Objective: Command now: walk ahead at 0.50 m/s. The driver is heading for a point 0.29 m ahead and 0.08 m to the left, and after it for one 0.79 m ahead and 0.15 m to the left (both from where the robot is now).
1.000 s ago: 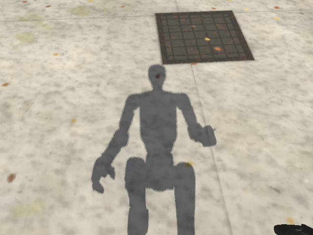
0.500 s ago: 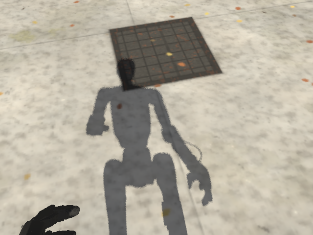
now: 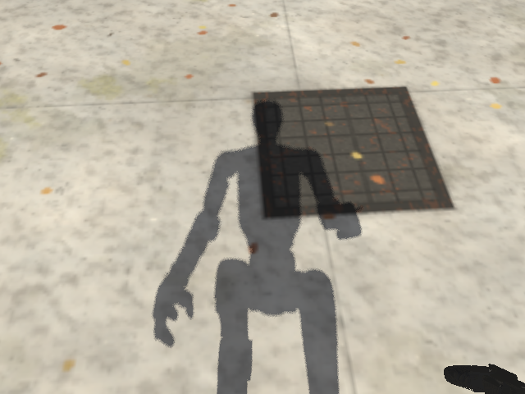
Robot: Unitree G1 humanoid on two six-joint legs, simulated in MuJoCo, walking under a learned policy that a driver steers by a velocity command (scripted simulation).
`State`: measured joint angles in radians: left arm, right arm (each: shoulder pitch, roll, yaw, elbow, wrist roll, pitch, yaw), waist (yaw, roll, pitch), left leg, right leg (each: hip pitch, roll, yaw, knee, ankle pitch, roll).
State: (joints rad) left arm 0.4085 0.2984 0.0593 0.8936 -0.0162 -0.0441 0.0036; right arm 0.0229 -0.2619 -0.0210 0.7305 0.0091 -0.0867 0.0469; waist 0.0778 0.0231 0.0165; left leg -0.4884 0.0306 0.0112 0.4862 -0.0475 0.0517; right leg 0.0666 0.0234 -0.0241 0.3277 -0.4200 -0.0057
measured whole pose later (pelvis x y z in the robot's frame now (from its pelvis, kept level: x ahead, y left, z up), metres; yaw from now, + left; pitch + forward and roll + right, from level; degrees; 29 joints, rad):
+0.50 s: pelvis +0.27 -0.01 +0.01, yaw +0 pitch +2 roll +2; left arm 0.03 0.26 0.03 0.76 -0.01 -0.08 -0.04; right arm 0.37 -0.29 -0.06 0.93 0.02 -0.05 0.00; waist -0.08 -0.03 0.02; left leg 0.07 -0.04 0.04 0.24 -0.34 0.01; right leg -0.54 -0.06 0.00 0.50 0.00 -0.03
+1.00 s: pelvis +0.55 -0.02 +0.01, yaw +9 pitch +1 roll -3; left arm 0.30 0.27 0.06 0.93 0.00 -0.07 0.01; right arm 0.11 -0.26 -0.05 0.79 0.02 -0.04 0.04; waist 0.06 0.03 0.02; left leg -0.62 0.08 0.01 0.61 0.02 0.04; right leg 0.11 0.04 -0.20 0.19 -0.32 -0.01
